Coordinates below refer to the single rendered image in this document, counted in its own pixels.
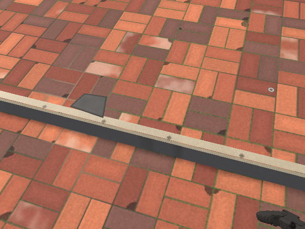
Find robot right hand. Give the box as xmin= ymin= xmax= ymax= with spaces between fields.
xmin=256 ymin=209 xmax=305 ymax=229

